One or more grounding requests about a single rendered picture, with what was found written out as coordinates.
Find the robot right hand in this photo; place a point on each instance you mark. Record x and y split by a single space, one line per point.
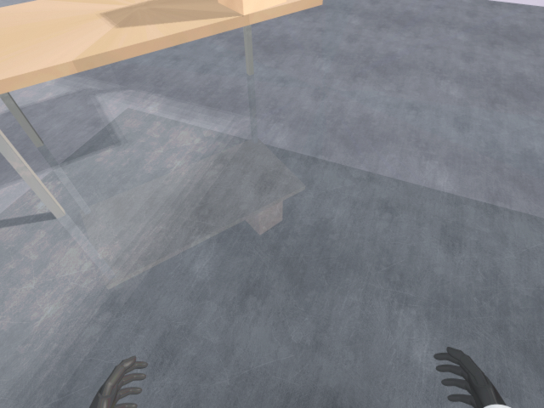
483 392

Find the robot left hand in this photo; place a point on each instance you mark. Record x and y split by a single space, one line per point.
110 392

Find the table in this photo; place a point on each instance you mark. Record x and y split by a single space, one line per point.
44 40

